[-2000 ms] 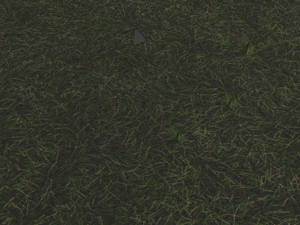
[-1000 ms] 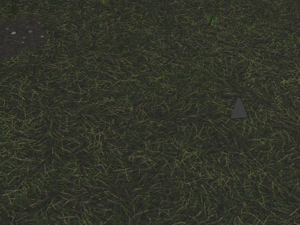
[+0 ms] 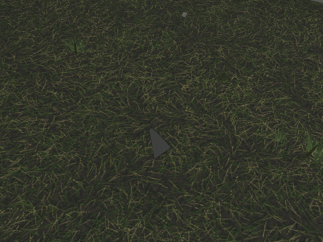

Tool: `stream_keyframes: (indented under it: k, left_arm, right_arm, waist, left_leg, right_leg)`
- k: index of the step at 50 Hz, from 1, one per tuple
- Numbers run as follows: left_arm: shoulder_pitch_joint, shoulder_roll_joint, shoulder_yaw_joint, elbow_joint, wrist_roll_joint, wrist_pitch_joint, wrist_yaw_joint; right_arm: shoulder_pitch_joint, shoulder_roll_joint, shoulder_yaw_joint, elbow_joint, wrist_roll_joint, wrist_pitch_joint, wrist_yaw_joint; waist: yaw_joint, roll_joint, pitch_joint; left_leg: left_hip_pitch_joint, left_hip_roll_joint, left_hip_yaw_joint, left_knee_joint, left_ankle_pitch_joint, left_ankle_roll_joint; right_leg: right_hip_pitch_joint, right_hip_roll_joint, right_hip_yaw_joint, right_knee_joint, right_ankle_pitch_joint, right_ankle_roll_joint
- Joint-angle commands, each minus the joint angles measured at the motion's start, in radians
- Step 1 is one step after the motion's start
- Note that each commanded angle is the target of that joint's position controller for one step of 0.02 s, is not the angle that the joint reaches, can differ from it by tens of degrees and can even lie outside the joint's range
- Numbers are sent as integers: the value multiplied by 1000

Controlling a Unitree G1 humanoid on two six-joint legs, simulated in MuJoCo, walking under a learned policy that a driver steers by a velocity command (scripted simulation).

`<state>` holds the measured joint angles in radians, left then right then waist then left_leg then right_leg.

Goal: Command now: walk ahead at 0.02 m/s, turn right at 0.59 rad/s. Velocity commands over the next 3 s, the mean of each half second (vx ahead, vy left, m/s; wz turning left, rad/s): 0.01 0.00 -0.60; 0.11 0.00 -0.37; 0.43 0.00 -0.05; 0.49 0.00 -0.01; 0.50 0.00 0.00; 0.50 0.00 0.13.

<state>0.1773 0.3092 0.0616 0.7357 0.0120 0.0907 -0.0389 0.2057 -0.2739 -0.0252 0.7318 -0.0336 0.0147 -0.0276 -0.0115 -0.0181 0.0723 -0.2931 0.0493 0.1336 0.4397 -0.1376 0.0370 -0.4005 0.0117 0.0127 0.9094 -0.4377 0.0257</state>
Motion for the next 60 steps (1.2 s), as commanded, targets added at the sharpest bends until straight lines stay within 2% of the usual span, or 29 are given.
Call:
stream_keyframes:
  k: [1, 4, 5, 6, 7, 8, 9, 10, 12, 14, 22, 27, 29, 30, 31, 32, 33, 34, 36, 37, 41, 46, 48, 51, 52, 53, 54, 56, 60]
  left_arm:
    - [25, 67, 9, -71, -4, -11, -8]
    - [90, 64, 9, -59, -2, -29, -7]
    - [113, 87, 15, -50, 6, -39, 3]
    - [97, 186, 30, -76, 13, -47, 17]
    - [123, 293, 63, -93, 19, -45, 22]
    - [119, 240, 56, -74, 20, -45, 30]
    - [53, 189, 40, -78, 10, -46, 35]
    - [-2, 166, 35, -89, 9, -46, 36]
    - [-4, 129, 26, -98, -3, -53, 40]
    - [40, 132, 29, -88, -10, -59, 37]
    - [121, 164, 49, -77, 6, -56, 38]
    - [71, 175, 57, -83, 8, -50, 27]
    - [24, 168, 57, -87, -1, -49, 26]
    - [2, 153, 53, -91, -12, -49, 30]
    - [41, 92, 38, -97, -17, -54, 33]
    - [110, 58, 32, -100, -9, -56, 40]
    - [81, 148, 53, -90, 27, -52, 43]
    - [77, 156, 60, -75, 23, -48, 39]
    - [111, 129, 54, -40, 12, -38, 23]
    - [122, 118, 50, -32, 8, -35, 17]
    - [33, 90, 28, -41, 21, -39, 2]
    - [-28, 51, -3, -26, 25, -68, -4]
    - [-29, 44, -12, -17, 18, -81, -2]
    - [138, 45, -13, 56, 20, -112, 21]
    - [245, 102, -2, 81, 30, -125, 33]
    - [312, 221, 25, 82, 22, -131, 40]
    - [293, 209, 29, 100, 22, -132, 44]
    - [175, 104, -2, 76, 14, -144, 36]
    - [196, 74, -13, 106, 2, -169, 36]
  right_arm:
    - [-9, -179, -54, -57, -4, -3, 7]
    - [-5, -195, -64, -51, 11, 11, 10]
    - [35, -175, -65, -37, 9, 16, 14]
    - [86, -87, -48, -60, 0, 25, 24]
    - [-35, -112, -47, -117, -1, 43, 0]
    - [-69, -123, -49, -119, 13, 50, -3]
    - [-42, -121, -52, -104, 26, 48, 2]
    - [-8, -130, -56, -80, 23, 39, 5]
    - [35, -143, -64, -52, 3, 32, 15]
    - [19, -126, -62, -61, 10, 34, 20]
    - [-60, -107, -47, -104, 20, 34, 8]
    - [-29, -109, -39, -112, 33, 20, -2]
    - [32, -102, -36, -98, 34, 11, -12]
    - [69, -109, -38, -87, 27, 3, -21]
    - [62, -183, -51, -95, 13, -3, -32]
    - [-26, -265, -60, -136, 16, 2, -27]
    - [6, -247, -65, -120, 6, 8, -16]
    - [-27, -171, -44, -121, 13, 5, -6]
    - [-101, -122, -30, -128, 14, 0, -3]
    - [-94, -120, -29, -125, 15, -3, -7]
    - [61, -139, -42, -60, 12, -13, 7]
    - [116, -163, -58, 0, 8, -32, 26]
    - [122, -175, -65, 18, 7, -30, 37]
    - [96, -141, -61, 30, 22, -27, 40]
    - [57, -71, -40, 3, 18, -35, 42]
    - [-12, -17, -21, -56, 19, -46, 46]
    - [-45, -122, -48, -59, 3, -46, 41]
    - [24, -126, -53, -10, 14, -51, 61]
    - [12, -93, -46, 10, -10, -44, 80]
  waist:
    - [1, 202, -130]
    - [41, 151, -133]
    - [47, 41, -106]
    - [8, -256, -84]
    - [73, -241, -14]
    - [56, -151, 7]
    - [11, -131, 14]
    - [-15, -124, -4]
    - [-10, -125, -80]
    - [3, -82, -112]
    - [54, -103, -104]
    - [30, -114, -124]
    - [-16, -106, -124]
    - [-41, -83, -121]
    - [-12, 75, -130]
    - [30, 247, -113]
    - [6, 200, -94]
    - [32, 133, -62]
    - [62, 146, -48]
    - [55, 172, -55]
    - [-32, 187, -51]
    - [-47, 176, -18]
    - [-40, 181, -7]
    - [63, 83, -27]
    - [116, -58, -72]
    - [150, -242, -69]
    - [136, -123, 39]
    - [53, -78, 69]
    - [30, -76, 21]
  left_leg:
    - [55, 244, -169, -147, -7, 159]
    - [-9, 238, -106, -31, 3, 86]
    - [-84, 200, -48, 92, -87, 14]
    - [-287, 66, 59, 383, -427, -76]
    - [-357, -42, -79, 507, -503, -89]
    - [-323, -11, -151, 590, -418, -82]
    - [-310, -7, -167, 596, -323, -73]
    - [-298, -11, -166, 592, -256, -69]
    - [-282, -27, -153, 649, -217, -74]
    - [-296, -30, -161, 642, -216, -82]
    - [-258, -61, -185, 411, -280, -73]
    - [-79, -108, -192, 246, -291, -42]
    - [61, -119, -189, 57, -204, -31]
    - [169, -88, -203, -91, -109, -23]
    - [258, 104, -379, -199, -168, 19]
    - [258, 327, -637, -244, -98, 114]
    - [121, 358, -627, -208, -1, 204]
    - [72, 295, -548, -199, 38, 203]
    - [66, 169, -376, -176, 97, 151]
    - [98, 150, -339, -159, 189, 153]
    - [252, 156, -400, -242, -286, 161]
    - [217, 170, -385, -266, -298, 175]
    - [133, 161, -362, -256, -284, 178]
    - [-118, 101, -289, -108, -299, 127]
    - [-265, 32, -203, 93, -355, 83]
    - [-469, -90, -72, 346, -416, 42]
    - [-507, -36, -144, 472, -386, 52]
    - [-477, 11, -172, 519, -239, 45]
    - [-440, 26, -118, 552, -93, -6]
  right_leg:
    - [104, 2, -60, -126, -10, -27]
    - [260, 25, -85, -383, 101, -74]
    - [308, -9, 25, -530, 145, -93]
    - [355, -290, 423, -663, 216, -153]
    - [163, -409, 569, -684, 375, -286]
    - [141, -342, 471, -664, 393, -293]
    - [133, -264, 377, -653, 374, -260]
    - [159, -198, 319, -641, 377, -227]
    - [237, -160, 281, -602, 551, -230]
    - [296, -166, 298, -583, 601, -240]
    - [330, -176, 444, -552, 530, -274]
    - [249, -142, 521, -521, 602, -239]
    - [188, -100, 532, -497, 547, -187]
    - [116, -57, 510, -462, 435, -138]
    - [6, 32, 399, -323, 158, -73]
    - [-142, 207, 175, -131, -123, -35]
    - [-106, 137, 146, 57, -146, -25]
    - [-78, 120, 163, 132, -90, -25]
    - [-62, 119, 145, 217, 12, -9]
    - [-74, 124, 134, 228, 17, 3]
    - [-169, 101, 114, 70, 46, 3]
    - [-40, 41, 3, -201, -2, -23]
    - [88, 47, -40, -331, -15, -51]
    - [475, 49, -42, -576, 180, -105]
    - [625, -124, 184, -666, -3, -130]
    - [650, -364, 581, -797, -287, -222]
    - [521, -399, 609, -802, -269, -290]
    - [468, -284, 438, -806, -135, -249]
    - [456, -194, 227, -806, 300, -229]
